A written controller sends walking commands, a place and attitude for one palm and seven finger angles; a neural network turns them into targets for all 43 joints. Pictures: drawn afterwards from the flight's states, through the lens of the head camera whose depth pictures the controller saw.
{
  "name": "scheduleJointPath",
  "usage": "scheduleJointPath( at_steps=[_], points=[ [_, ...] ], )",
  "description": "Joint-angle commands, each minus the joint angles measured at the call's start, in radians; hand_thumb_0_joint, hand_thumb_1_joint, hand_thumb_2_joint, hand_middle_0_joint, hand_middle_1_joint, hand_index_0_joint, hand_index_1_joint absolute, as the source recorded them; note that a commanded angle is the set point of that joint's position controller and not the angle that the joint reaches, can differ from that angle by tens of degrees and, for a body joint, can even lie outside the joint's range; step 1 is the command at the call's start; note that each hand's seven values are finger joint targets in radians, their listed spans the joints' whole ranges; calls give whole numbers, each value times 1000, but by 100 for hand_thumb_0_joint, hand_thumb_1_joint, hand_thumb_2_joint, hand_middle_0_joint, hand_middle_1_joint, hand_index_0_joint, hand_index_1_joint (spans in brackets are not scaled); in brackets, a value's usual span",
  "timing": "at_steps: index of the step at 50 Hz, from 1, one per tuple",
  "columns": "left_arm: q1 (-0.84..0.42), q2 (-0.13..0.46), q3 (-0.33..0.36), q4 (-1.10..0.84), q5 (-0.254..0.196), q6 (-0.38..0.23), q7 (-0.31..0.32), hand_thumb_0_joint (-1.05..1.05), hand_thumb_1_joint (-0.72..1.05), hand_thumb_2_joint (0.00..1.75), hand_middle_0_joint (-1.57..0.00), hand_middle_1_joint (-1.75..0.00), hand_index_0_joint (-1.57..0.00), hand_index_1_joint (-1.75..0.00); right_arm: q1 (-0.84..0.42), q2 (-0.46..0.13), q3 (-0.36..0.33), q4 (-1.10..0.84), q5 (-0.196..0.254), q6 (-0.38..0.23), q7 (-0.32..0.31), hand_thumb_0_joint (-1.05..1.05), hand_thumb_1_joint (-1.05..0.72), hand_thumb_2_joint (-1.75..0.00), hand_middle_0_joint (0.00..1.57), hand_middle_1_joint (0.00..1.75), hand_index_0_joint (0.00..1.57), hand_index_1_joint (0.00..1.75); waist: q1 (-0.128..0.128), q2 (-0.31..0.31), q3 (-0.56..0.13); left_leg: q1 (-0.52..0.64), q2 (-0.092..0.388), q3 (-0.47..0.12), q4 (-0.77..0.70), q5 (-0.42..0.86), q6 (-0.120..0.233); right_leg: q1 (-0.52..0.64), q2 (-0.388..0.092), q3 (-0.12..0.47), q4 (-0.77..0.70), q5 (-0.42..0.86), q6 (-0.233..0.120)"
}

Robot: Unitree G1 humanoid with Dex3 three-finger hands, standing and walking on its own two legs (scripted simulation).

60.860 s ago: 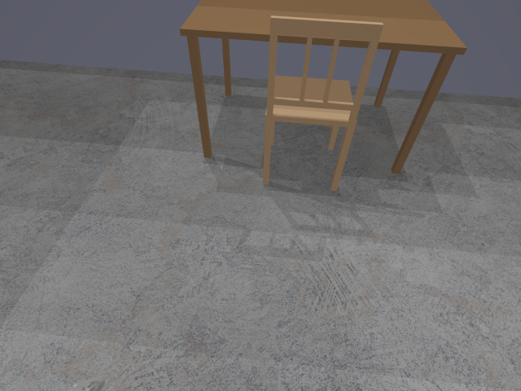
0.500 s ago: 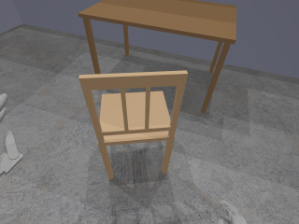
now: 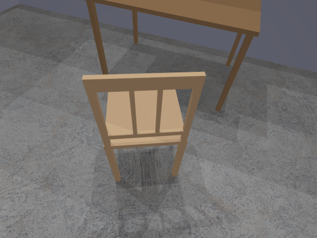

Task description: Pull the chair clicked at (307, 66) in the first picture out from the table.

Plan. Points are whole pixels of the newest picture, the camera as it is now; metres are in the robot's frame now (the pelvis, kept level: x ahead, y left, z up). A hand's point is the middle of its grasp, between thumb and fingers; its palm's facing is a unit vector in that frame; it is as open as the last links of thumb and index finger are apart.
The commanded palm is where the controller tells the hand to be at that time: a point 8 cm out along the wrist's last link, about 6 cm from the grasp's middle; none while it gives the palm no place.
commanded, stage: let the arm hang, fingers relaxed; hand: left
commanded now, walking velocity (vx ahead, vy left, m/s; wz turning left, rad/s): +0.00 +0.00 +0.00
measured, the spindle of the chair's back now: (133, 113) +0.56 +0.13 -0.11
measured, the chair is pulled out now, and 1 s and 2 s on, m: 0.63 0.63 0.63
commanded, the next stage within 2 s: look to check the result in 0.64 s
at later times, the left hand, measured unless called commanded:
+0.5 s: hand out of the picture +0.02 +0.16 -0.18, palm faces -0.03 -0.98 -0.19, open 7.3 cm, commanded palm none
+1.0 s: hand out of the picture +0.01 +0.15 -0.18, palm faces -0.02 -0.98 -0.17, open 7.4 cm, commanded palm none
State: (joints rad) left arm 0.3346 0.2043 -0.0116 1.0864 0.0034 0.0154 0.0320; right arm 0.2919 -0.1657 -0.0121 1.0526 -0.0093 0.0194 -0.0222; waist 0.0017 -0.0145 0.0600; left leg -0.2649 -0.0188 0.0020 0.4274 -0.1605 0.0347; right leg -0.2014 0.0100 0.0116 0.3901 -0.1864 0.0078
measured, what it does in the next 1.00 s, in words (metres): stands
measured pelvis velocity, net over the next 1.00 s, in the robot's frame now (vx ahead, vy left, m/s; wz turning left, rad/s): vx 0.02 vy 0.00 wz -0.03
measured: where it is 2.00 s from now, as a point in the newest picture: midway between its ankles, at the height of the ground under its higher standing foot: outside the picture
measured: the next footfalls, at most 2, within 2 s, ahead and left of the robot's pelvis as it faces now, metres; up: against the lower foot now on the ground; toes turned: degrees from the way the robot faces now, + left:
none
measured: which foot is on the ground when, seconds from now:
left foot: down 0.00-1.00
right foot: down 0.00-1.00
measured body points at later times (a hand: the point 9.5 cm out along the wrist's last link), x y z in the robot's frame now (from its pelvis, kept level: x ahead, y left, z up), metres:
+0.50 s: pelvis +0.02 +0.00 +0.00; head +0.02 -0.01 +0.45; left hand +0.03 +0.21 -0.16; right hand -0.01 -0.21 -0.16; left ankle +0.04 +0.09 -0.74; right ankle +0.01 -0.13 -0.74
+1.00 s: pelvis +0.02 +0.00 +0.00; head +0.04 +0.00 +0.45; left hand +0.01 +0.21 -0.16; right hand -0.01 -0.21 -0.16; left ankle +0.04 +0.09 -0.74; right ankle +0.01 -0.13 -0.74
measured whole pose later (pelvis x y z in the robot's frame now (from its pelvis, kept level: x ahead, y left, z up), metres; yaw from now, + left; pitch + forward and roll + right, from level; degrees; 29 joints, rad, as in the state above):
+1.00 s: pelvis +0.02 +0.00 +0.00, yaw -2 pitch -1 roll +0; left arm 0.31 0.12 -0.02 1.13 0.00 -0.01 0.05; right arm 0.32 -0.12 -0.02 1.14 -0.01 0.00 -0.04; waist -0.01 0.01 0.04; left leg -0.19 -0.01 0.03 0.41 -0.20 0.03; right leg -0.15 0.02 0.04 0.39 -0.22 0.00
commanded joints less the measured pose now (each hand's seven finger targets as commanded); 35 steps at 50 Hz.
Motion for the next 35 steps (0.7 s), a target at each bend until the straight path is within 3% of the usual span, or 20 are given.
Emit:
scheduleJointPath(
  at_steps=[1, 6, 14, 25, 35],
  points=[
    [18, 68, 3, -10, 0, -32, 7, 0, 90, 90, -20, -30, -20, -30, 45, -114, -23, -20, 3, -32, -10, 0, -90, -90, 20, 30, 20, 30, -15, 42, -55, 110, 110, -130, -111, -19, 15, -48, -82, 94, -92, -20, -47],
    [34, 56, -4, 27, 0, -32, 14, 0, 90, 90, -20, -30, -20, -30, 74, -97, -20, 20, 3, -32, -12, 0, -90, -90, 20, 30, 20, 30, -16, -9, -30, 122, 111, -113, -108, 2, 13, -54, -85, 96, -99, -24, -45],
    [44, 39, -1, 34, 3, -28, 19, 0, 90, 90, -20, -30, -20, -30, 91, -68, -19, 51, -2, -27, -9, 0, -90, -90, 20, 30, 20, 30, -13, 13, 44, 74, 101, -106, -126, -85, 10, -88, -79, 107, -102, -97, -48],
    [38, 20, 6, 18, 1, -34, 22, 0, 90, 90, -20, -30, -20, -30, 111, -46, -19, 59, -1, -39, -14, 0, -90, -90, 20, 30, 20, 30, -11, 36, 25, 93, 106, -93, -104, 21, 10, -60, -79, 111, -84, -9, -48],
    [38, 17, 8, 20, 0, -35, 22, 0, 90, 90, -20, -30, -20, -30, 119, -44, -20, 69, 0, -40, -17, 0, -90, -90, 20, 30, 20, 30, -15, 19, 10, 125, 111, -88, -92, 60, 9, -49, -81, 112, -87, 16, -47]
  ],
)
